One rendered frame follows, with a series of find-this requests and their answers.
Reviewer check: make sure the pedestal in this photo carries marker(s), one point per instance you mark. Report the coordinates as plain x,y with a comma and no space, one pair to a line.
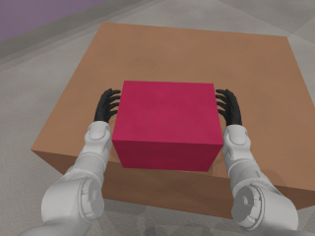
260,69

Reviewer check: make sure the robot left forearm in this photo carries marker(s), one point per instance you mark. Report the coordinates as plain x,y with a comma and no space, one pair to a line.
93,158

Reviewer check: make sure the right robot upper arm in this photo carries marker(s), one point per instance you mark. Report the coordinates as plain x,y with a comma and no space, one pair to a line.
260,212

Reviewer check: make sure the left robot upper arm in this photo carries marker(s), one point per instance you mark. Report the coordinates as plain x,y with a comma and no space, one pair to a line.
69,208

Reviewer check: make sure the carton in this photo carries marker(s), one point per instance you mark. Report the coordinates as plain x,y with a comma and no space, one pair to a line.
167,126

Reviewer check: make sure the left robot hand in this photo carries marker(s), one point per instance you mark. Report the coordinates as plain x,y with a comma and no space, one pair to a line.
103,112

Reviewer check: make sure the right robot hand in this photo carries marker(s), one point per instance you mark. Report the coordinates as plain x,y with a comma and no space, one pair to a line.
232,113

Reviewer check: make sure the robot right forearm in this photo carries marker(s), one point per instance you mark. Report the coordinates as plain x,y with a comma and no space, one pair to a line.
241,166

